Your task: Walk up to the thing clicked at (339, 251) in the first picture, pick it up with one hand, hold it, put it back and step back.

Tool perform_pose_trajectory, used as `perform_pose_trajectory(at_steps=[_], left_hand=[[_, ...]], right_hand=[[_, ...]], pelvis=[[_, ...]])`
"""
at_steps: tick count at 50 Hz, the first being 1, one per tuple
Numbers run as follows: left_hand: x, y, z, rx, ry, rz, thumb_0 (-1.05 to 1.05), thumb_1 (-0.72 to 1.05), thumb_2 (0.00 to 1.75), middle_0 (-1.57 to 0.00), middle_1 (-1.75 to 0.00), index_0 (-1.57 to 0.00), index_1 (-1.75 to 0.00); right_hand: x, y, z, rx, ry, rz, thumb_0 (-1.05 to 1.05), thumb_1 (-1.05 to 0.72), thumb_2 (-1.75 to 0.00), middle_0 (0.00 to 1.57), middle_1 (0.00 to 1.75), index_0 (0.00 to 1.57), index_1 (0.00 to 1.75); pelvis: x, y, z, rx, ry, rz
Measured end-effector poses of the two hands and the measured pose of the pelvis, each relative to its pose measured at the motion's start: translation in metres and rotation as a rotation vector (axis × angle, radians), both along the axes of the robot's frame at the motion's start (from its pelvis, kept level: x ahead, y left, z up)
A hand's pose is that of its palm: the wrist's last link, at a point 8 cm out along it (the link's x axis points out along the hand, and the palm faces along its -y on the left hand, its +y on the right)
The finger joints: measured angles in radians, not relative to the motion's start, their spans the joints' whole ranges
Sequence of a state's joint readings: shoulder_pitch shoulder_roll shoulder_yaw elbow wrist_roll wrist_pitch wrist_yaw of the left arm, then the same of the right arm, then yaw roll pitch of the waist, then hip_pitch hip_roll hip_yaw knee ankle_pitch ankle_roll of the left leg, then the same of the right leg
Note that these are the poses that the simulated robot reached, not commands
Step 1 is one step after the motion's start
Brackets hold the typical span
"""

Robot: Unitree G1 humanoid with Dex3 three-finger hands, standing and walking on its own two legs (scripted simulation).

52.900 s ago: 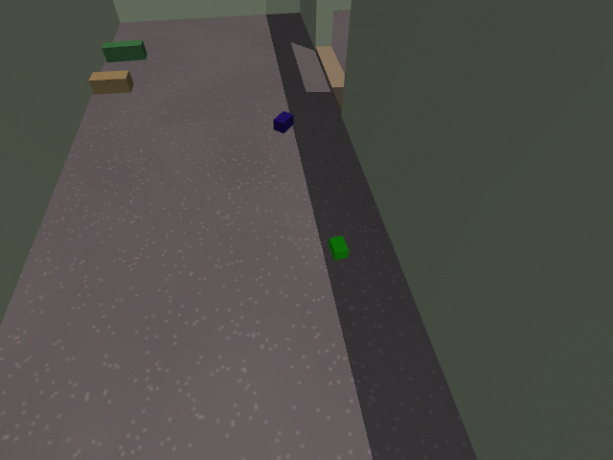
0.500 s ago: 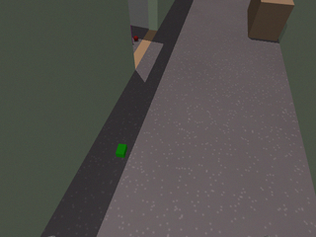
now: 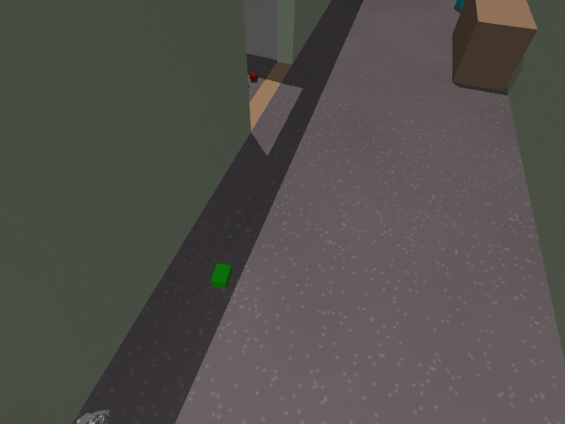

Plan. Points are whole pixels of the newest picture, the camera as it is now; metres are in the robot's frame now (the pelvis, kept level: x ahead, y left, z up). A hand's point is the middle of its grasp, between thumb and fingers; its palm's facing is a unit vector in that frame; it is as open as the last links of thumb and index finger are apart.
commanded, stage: stand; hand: left
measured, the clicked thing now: (221, 276) +0.76 +0.23 -0.75
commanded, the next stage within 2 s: walk up in 1.00 s
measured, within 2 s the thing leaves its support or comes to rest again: neither
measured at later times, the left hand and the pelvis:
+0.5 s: hand out of the picture +0.06 +0.25 -0.15, palm faces -0.03 -0.94 -0.34, open 7.4 cm; pelvis +0.00 -0.01 +0.01, yaw -1 degrees
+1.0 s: hand out of the picture +0.10 +0.24 -0.15, palm faces -0.04 -0.94 -0.34, open 7.4 cm; pelvis +0.01 -0.01 +0.01, yaw -1 degrees
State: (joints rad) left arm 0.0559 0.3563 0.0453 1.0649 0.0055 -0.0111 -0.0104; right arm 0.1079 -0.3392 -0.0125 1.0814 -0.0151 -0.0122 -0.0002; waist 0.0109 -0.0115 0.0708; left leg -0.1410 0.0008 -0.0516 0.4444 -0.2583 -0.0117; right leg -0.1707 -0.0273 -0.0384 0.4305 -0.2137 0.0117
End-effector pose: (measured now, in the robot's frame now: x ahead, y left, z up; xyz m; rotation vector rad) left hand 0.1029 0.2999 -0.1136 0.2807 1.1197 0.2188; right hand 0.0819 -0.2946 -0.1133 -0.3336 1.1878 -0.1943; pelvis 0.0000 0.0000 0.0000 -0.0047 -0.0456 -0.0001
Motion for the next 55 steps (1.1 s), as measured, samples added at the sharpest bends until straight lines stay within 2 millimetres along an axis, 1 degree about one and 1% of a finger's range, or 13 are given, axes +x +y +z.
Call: perform_pose_trajectory(at_steps=[6,11,17,22,28,33,40,45,52,55], left_hand=[[-0.021,-0.001,0.000,0.001,0.062,0.002,0.01,0.91,0.89,-0.20,-0.30,-0.20,-0.30],[-0.035,-0.003,0.000,0.000,0.098,0.001,0.01,0.91,0.89,-0.20,-0.30,-0.20,-0.30],[-0.048,-0.006,-0.001,0.003,0.134,-0.003,0.01,0.91,0.89,-0.21,-0.30,-0.20,-0.30],[-0.053,-0.007,-0.002,0.006,0.154,-0.007,0.01,0.91,0.89,-0.21,-0.30,-0.20,-0.30],[-0.048,-0.009,-0.002,0.009,0.161,-0.016,0.01,0.91,0.89,-0.21,-0.30,-0.20,-0.30],[-0.037,-0.010,-0.001,0.009,0.145,-0.025,0.01,0.91,0.89,-0.21,-0.30,-0.20,-0.30],[-0.020,-0.013,0.002,0.013,0.112,-0.039,0.01,0.91,0.89,-0.21,-0.30,-0.20,-0.30],[-0.013,-0.013,0.003,0.013,0.100,-0.042,0.01,0.91,0.89,-0.21,-0.30,-0.20,-0.30],[-0.010,-0.013,0.003,0.005,0.087,-0.036,0.01,0.91,0.89,-0.21,-0.30,-0.20,-0.30],[-0.012,-0.007,0.003,0.002,0.064,-0.015,0.01,0.91,0.89,-0.21,-0.30,-0.20,-0.30]], right_hand=[[0.010,0.003,0.003,0.014,-0.034,0.008,0.01,-0.90,-0.90,0.20,0.30,0.21,0.30],[0.011,0.002,0.004,0.022,-0.038,0.010,0.01,-0.90,-0.90,0.20,0.30,0.21,0.30],[0.000,-0.001,0.001,0.028,-0.005,0.002,0.01,-0.90,-0.90,0.20,0.30,0.21,0.30],[-0.014,-0.005,-0.001,0.026,0.037,-0.013,0.01,-0.90,-0.90,0.20,0.30,0.21,0.30],[-0.026,-0.010,-0.003,0.022,0.077,-0.030,0.01,-0.90,-0.90,0.20,0.30,0.21,0.30],[-0.028,-0.012,-0.004,0.017,0.086,-0.037,0.01,-0.90,-0.90,0.20,0.30,0.21,0.30],[-0.022,-0.013,-0.004,0.016,0.071,-0.036,0.01,-0.90,-0.90,0.20,0.30,0.21,0.30],[-0.016,-0.013,-0.003,0.017,0.061,-0.029,0.01,-0.90,-0.90,0.20,0.30,0.21,0.30],[-0.009,-0.015,-0.002,0.020,0.042,-0.022,0.01,-0.90,-0.90,0.20,0.30,0.21,0.30],[-0.006,-0.020,-0.002,0.012,0.036,-0.011,0.01,-0.90,-0.90,0.20,0.30,0.21,0.30]], pelvis=[[0.000,0.000,0.004,0.003,-0.007,-0.005],[-0.002,-0.001,0.005,0.004,-0.009,-0.008],[-0.005,-0.003,0.006,0.006,-0.002,-0.011],[-0.004,-0.005,0.007,0.005,0.004,-0.012],[-0.001,-0.006,0.007,0.006,0.012,-0.014],[0.002,-0.007,0.007,0.006,0.013,-0.014],[0.006,-0.008,0.007,0.006,0.014,-0.016],[0.008,-0.009,0.007,0.005,0.017,-0.016],[0.013,-0.010,0.005,0.004,0.015,-0.013],[0.023,-0.009,0.002,-0.005,0.016,-0.004]])
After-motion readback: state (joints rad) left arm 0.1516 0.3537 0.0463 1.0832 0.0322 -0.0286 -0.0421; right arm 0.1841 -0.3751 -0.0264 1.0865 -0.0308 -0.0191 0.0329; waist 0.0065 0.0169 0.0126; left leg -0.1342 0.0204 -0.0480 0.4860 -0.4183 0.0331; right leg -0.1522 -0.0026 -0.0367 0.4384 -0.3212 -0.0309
